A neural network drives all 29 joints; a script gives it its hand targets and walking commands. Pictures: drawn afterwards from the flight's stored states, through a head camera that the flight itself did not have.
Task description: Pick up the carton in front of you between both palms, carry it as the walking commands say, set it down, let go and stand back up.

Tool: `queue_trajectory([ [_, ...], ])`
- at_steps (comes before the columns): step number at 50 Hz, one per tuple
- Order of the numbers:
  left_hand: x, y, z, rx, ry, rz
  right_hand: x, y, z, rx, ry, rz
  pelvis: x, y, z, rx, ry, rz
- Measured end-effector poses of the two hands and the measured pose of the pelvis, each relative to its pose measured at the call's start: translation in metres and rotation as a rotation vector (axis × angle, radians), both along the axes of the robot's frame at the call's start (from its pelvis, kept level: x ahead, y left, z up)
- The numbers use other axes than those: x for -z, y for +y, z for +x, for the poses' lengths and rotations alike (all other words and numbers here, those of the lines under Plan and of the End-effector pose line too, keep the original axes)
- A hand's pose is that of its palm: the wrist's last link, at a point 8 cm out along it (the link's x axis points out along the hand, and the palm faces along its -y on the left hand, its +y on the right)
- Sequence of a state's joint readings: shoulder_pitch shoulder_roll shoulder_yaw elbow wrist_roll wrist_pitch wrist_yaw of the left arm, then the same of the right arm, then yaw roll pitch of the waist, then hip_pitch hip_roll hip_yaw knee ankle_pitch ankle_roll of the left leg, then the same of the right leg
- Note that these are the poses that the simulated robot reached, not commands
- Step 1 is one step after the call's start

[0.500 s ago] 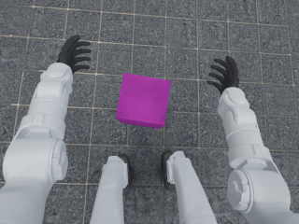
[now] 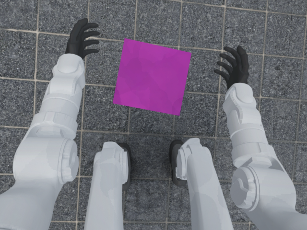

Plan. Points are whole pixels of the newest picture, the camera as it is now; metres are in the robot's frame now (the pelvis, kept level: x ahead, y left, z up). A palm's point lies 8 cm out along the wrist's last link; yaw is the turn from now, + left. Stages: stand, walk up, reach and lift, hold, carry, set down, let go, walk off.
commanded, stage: reach and lift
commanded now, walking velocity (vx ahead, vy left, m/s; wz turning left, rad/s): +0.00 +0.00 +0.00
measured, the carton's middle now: (149, 82) +0.47 +0.00 -0.41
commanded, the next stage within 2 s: none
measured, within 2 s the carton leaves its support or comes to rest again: leaves its support in 1.36 s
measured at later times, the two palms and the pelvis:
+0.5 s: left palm (98, 70) +0.50 +0.18 -0.34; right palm (211, 85) +0.45 -0.20 -0.32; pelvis -0.05 -0.01 -0.15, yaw -1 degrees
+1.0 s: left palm (106, 69) +0.50 +0.15 -0.34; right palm (203, 84) +0.46 -0.17 -0.32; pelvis -0.04 -0.01 -0.15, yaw -1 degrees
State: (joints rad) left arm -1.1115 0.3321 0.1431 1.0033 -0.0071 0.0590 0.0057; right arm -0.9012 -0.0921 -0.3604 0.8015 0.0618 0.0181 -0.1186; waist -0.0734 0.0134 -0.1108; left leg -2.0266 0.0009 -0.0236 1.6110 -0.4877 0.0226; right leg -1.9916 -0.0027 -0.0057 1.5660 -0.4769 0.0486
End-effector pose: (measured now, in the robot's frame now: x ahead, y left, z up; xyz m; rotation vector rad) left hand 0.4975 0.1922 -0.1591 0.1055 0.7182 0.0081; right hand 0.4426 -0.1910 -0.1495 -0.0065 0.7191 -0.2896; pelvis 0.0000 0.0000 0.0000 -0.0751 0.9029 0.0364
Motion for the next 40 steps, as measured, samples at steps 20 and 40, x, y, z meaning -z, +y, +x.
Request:
queue_trajectory([
  [20, 0.147, -0.008, -0.003, -0.011, 0.024, 0.007, 0.152, 0.004, -0.001, -0.022, 0.045, 0.022, 0.133, -0.011, -0.05, 0.014, -0.203, 0.009],
  [40, 0.187, -0.023, -0.002, 0.023, 0.007, 0.0, 0.178, 0.0, 0.007, -0.027, 0.052, 0.008, 0.159, -0.007, -0.04, 0.042, -0.236, 0.008],
])
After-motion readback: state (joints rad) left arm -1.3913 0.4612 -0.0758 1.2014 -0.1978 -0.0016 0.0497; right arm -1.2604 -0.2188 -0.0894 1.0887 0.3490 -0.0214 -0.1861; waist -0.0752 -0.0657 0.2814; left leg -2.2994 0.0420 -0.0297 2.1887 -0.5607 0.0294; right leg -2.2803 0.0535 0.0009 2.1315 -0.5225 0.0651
